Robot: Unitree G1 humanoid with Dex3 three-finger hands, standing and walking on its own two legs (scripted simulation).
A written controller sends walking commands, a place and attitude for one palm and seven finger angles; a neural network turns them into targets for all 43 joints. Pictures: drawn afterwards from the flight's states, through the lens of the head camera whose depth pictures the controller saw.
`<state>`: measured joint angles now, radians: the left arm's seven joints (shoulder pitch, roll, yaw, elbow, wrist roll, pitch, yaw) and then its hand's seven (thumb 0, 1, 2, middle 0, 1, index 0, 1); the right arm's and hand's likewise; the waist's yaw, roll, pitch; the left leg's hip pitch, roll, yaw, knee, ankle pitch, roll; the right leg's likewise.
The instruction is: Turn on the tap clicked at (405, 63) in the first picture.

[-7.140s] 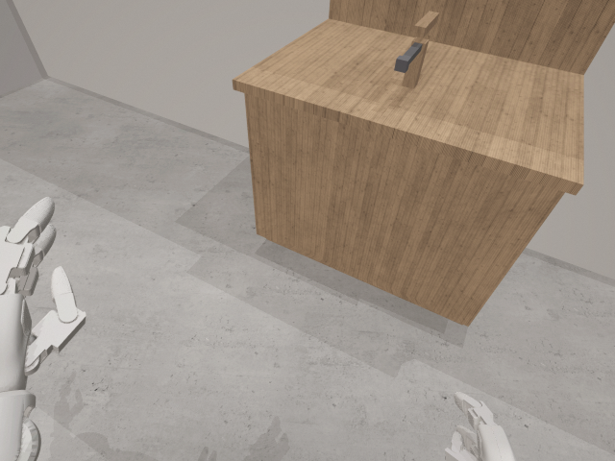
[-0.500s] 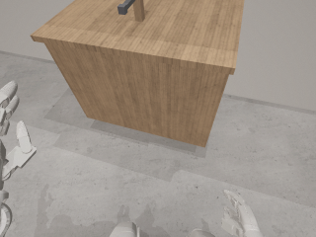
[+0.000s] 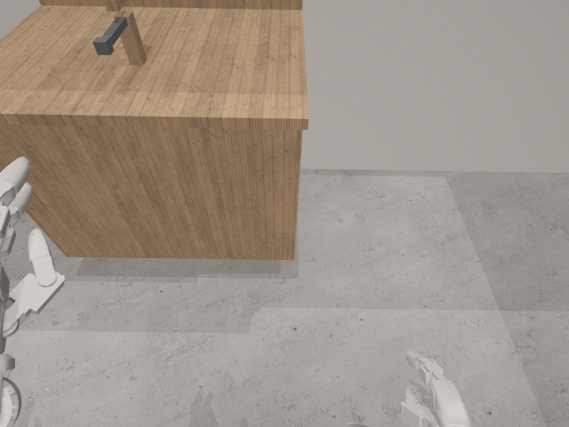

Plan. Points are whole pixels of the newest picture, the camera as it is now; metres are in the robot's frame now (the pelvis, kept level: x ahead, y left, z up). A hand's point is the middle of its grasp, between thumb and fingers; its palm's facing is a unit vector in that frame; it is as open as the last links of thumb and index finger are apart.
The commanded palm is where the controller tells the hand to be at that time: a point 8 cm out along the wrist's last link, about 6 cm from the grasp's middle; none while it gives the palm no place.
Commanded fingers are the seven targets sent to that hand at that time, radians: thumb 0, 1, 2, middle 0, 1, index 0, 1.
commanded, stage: turn to face it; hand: left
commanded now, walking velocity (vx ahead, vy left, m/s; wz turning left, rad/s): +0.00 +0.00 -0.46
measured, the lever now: (103, 46) +0.80 +0.48 +0.12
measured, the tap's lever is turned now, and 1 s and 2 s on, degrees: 0 0 0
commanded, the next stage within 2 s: take the last steps up to it in 0.46 s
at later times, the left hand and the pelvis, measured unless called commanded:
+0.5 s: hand (136, 286) +0.21 +0.17 +0.17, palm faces +0.24 -0.86 -0.45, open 7.4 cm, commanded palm +0.17 +0.21 +0.18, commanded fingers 0.00 0.90 0.90 -0.20 -0.30 -0.20 -0.30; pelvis -0.05 -0.03 +0.00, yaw -11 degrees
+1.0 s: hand (147, 297) +0.20 +0.16 +0.17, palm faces +0.24 -0.87 -0.44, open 7.4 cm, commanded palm +0.16 +0.21 +0.18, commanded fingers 0.00 0.90 0.90 -0.20 -0.30 -0.20 -0.30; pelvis -0.05 -0.03 +0.00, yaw -11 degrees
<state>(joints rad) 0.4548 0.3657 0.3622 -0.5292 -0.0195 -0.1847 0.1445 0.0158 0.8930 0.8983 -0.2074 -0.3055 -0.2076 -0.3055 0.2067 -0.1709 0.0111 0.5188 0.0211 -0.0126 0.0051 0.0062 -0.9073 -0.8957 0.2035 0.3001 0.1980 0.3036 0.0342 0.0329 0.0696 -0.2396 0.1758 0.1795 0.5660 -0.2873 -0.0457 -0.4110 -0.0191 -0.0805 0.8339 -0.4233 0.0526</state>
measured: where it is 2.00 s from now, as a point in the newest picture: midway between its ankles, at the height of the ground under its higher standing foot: outside the picture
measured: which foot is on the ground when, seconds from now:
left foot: down 0.00-0.08, up 0.10-0.38, down 0.40-0.66, up 0.68-0.96, down 0.98-1.00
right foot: up 0.00-0.06, down 0.08-0.42, up 0.44-0.64, down 0.66-1.00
